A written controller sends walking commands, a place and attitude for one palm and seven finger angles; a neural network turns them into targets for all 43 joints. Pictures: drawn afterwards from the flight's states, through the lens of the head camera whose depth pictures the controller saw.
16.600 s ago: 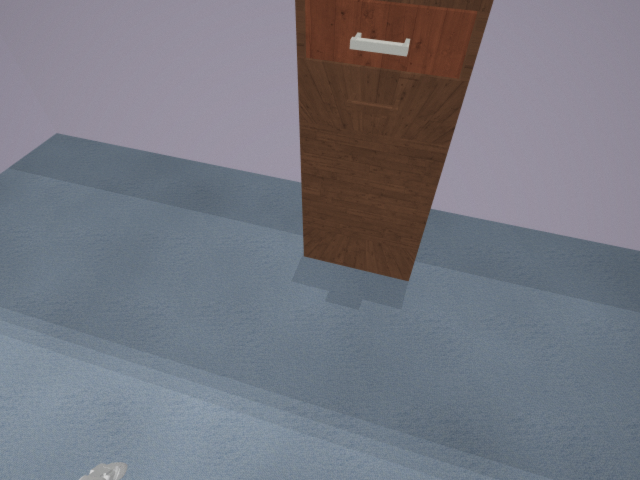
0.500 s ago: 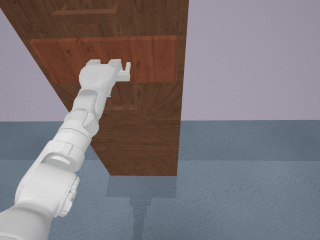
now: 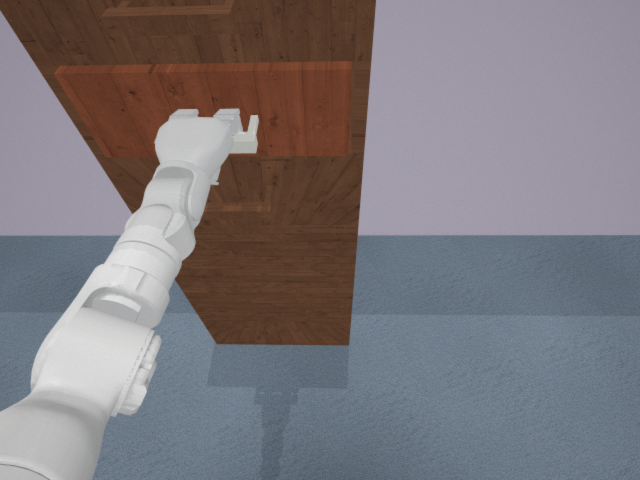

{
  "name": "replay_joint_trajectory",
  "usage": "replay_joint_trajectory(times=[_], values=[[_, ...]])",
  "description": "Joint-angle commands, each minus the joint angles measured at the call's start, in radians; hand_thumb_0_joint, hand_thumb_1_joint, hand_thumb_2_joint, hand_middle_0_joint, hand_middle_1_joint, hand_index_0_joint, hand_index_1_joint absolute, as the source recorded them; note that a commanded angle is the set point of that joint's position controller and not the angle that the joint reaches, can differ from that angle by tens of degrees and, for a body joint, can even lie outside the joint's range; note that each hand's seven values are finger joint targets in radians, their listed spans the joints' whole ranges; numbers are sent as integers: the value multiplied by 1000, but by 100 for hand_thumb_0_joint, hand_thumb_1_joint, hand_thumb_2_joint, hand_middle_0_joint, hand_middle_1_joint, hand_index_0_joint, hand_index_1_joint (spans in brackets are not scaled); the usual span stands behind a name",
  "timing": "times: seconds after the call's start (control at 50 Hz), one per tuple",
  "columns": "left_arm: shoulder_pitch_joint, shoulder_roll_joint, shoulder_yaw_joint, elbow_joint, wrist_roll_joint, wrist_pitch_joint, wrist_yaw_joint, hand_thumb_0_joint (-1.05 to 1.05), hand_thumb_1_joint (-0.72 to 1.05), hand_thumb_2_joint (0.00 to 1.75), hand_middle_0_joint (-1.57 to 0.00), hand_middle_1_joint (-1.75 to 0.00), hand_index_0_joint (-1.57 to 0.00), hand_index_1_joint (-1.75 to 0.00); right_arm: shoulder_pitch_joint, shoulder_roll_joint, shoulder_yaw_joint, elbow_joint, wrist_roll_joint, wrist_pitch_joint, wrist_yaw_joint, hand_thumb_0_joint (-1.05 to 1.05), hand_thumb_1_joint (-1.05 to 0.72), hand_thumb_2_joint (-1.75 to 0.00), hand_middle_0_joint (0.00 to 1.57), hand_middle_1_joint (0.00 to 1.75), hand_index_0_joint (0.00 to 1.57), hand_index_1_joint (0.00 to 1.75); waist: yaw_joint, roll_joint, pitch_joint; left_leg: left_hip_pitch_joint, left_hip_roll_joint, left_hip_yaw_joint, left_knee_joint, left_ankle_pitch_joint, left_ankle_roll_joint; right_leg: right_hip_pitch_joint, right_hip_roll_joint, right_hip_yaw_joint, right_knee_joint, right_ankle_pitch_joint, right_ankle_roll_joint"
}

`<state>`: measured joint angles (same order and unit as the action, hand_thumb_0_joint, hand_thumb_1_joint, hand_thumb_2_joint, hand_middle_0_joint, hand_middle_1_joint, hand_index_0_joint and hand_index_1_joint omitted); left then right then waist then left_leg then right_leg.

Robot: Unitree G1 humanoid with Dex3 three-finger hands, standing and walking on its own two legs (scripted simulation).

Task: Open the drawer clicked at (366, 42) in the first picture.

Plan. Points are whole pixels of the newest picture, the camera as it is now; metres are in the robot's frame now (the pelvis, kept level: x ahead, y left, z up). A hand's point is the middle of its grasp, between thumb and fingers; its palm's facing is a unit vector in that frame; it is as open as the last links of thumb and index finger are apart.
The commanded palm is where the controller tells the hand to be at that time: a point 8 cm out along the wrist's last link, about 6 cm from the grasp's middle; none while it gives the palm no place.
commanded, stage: pull the drawer open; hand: left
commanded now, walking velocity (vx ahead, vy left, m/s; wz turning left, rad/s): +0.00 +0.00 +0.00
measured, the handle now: (210, 132) +0.55 +0.14 +0.13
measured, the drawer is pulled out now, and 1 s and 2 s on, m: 0.01 0.07 0.15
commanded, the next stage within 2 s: none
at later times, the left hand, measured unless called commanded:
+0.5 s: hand (201, 192) +0.46 +0.14 +0.11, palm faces +0.01 -0.02 -1.00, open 5.6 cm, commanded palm +0.44 +0.15 +0.16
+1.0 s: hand (199, 208) +0.43 +0.14 +0.11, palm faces +0.04 -0.05 -1.00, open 5.6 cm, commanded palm +0.37 +0.14 +0.16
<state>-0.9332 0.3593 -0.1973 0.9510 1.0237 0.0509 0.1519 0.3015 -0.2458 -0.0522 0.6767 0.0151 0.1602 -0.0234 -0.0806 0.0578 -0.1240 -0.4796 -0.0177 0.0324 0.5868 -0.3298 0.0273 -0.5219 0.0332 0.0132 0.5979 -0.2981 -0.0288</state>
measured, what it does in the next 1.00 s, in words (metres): stands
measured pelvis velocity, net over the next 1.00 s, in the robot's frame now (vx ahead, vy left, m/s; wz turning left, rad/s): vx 0.00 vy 0.00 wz -0.01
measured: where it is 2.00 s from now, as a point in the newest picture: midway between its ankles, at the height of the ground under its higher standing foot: outside the picture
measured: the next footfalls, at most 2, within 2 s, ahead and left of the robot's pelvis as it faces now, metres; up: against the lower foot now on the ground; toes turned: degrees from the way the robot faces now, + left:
none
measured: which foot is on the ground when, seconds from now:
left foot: down 0.00-1.00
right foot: down 0.00-1.00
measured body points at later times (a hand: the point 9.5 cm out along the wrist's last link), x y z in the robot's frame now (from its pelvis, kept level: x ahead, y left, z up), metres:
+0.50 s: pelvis +0.01 +0.00 +0.00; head +0.04 -0.02 +0.45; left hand +0.45 +0.14 +0.16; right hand +0.15 -0.25 -0.12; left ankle -0.03 +0.10 -0.73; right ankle -0.01 -0.10 -0.73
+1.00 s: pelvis +0.00 +0.00 +0.00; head +0.03 -0.04 +0.45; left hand +0.42 +0.14 +0.16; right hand +0.08 -0.25 -0.14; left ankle -0.03 +0.10 -0.73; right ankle -0.01 -0.10 -0.73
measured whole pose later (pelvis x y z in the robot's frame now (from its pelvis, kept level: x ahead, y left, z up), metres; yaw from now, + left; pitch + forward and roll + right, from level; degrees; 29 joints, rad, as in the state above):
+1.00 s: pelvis +0.00 +0.00 +0.00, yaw -1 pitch +9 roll +0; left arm -0.60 0.34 -0.23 0.54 0.98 0.12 0.11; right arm 0.29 -0.25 -0.06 0.68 0.04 0.20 0.01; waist -0.01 0.08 -0.12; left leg -0.37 -0.02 0.04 0.54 -0.32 0.03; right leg -0.42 0.03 0.03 0.56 -0.30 -0.03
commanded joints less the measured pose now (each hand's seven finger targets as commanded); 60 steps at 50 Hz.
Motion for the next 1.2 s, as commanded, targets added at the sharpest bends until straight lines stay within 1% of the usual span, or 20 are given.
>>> replay_joint_trajectory(times=[0.0,0.08,0.12,0.18,0.22,0.26,0.3,0.32,0.34,0.38,0.4,0.54,0.66,0.68,0.72,0.78,0.92,1.0,1.14,1.18], values=[[-397,191,86,-194,-8,-8,29,0,90,90,-40,-135,-40,-135,23,-134,-38,-105,5,-22,-3,0,-90,-90,20,30,20,30,9,-97,-378,159,-3,12,-21,420,20,255,-2,1,-47,419,-3],[-302,186,92,-288,-15,-9,17,0,90,90,-40,-135,-40,-135,2,-133,-43,-130,9,-19,2,0,-90,-90,20,30,20,30,44,-85,-425,186,0,15,-27,493,18,311,-1,2,-43,466,-8],[-257,170,79,-312,-23,3,11,0,90,90,-40,-135,-40,-135,-13,-133,-41,-133,11,-16,5,0,-90,-90,20,30,20,30,43,-93,-380,185,2,17,-36,482,19,301,-1,0,-50,471,-5],[-121,216,126,-427,-31,17,-2,0,90,90,-40,-135,-40,-135,-49,-139,-39,-161,15,-12,12,0,-90,-90,20,30,20,30,91,-98,-431,196,0,21,-43,552,19,384,-4,8,-45,536,-8],[-37,144,72,-527,-44,34,-14,0,90,90,-40,-135,-40,-135,-78,-126,-39,-178,21,-11,23,0,-90,-90,20,30,20,30,95,-87,-416,236,7,17,-45,618,20,377,-4,2,-48,566,-5],[35,179,104,-621,-50,48,-18,0,90,90,-40,-135,-40,-135,-106,-129,-39,-185,25,-8,31,0,-90,-90,20,30,20,30,109,-95,-412,264,11,14,-47,660,19,387,-2,6,-50,584,-4],[-228,162,38,-550,-37,69,-12,0,90,90,-40,-135,-40,-135,-98,-134,-30,-137,34,-6,18,0,-90,-90,20,30,20,30,24,-102,-283,248,13,1,-52,551,14,266,7,-8,-76,489,-2],[-283,166,40,-440,-25,87,-4,0,90,90,-40,-135,-40,-135,-84,-133,-28,-107,33,-7,7,0,-90,-90,20,30,20,30,6,-130,-228,231,7,2,-50,476,16,224,10,-13,-83,430,-2],[-278,201,73,-418,-12,92,0,0,90,90,-40,-135,-40,-135,-77,-133,-28,-101,27,-10,0,0,-90,-90,20,30,20,30,28,-112,-261,230,1,5,-55,469,14,241,7,-10,-79,421,-6],[-339,226,79,-435,-9,85,1,0,90,90,-40,-135,-40,-135,-85,-131,-24,-101,21,-12,-11,0,-90,-90,20,30,20,30,35,-67,-342,253,-9,10,-46,493,13,287,-2,2,-70,461,-10],[-350,163,29,-421,-10,83,-5,0,90,90,-40,-135,-40,-135,-89,-115,-21,-102,21,-14,-12,0,-90,-90,20,30,20,30,30,-45,-354,266,-11,9,-38,507,13,278,-5,-1,-63,470,-9],[-382,112,15,-362,-32,15,-23,0,90,90,-40,-135,-40,-135,-89,-109,-19,-110,13,-13,-13,0,-90,-90,20,30,20,30,21,-100,-344,265,-7,-3,-17,537,11,248,-9,-9,-45,482,-4],[-426,103,9,-365,-20,-24,2,0,90,90,-40,-135,-40,-135,-72,-107,-25,-117,5,-24,-8,0,-90,-90,20,30,20,30,15,-87,-372,254,-9,-3,-10,479,13,233,-10,-4,-43,436,-5],[-425,143,39,-361,-14,-29,10,0,90,90,-40,-135,-40,-135,-64,-112,-28,-113,4,-24,-8,0,-90,-90,20,30,20,30,17,-93,-387,249,-8,-5,-9,483,11,248,-11,-1,-42,435,-7],[-359,89,8,-387,-19,-29,12,0,90,90,-40,-135,-40,-135,-72,-105,-30,-125,5,-25,1,0,-90,-90,20,30,20,30,33,-62,-394,260,-8,-6,-11,506,10,246,-7,-7,-37,442,-10],[-224,81,18,-472,-33,-21,11,0,90,90,-40,-135,-40,-135,-86,-110,-38,-148,8,-21,18,0,-90,-90,20,30,20,30,67,-74,-435,272,-3,-9,-14,563,7,295,-4,-7,-37,463,-14],[-20,81,15,-625,-49,36,-10,0,90,90,-40,-135,-40,-135,-145,-113,-34,-165,27,-11,33,0,-90,-90,20,30,20,30,90,-125,-344,250,0,-6,-51,518,14,328,1,-7,-61,460,-13],[112,98,23,-777,-58,54,-23,0,90,90,-40,-135,-40,-135,-196,-105,-27,-184,29,-15,38,0,-90,-90,20,30,20,30,116,-86,-355,271,-1,-5,-67,545,14,380,-6,6,-65,492,-13],[364,102,31,-1016,-67,80,-49,0,90,90,-40,-135,-40,-135,-287,-90,-7,-217,30,-21,56,0,-90,-90,20,30,20,30,142,-95,-300,304,3,-6,-77,607,10,403,-6,7,-68,532,-7],[74,129,3,-915,-44,95,-39,0,90,90,-40,-135,-40,-135,-272,-102,6,-164,34,-20,31,0,-90,-90,20,30,20,30,67,-131,-198,281,-2,-5,-75,465,4,303,-3,1,-91,423,-5]])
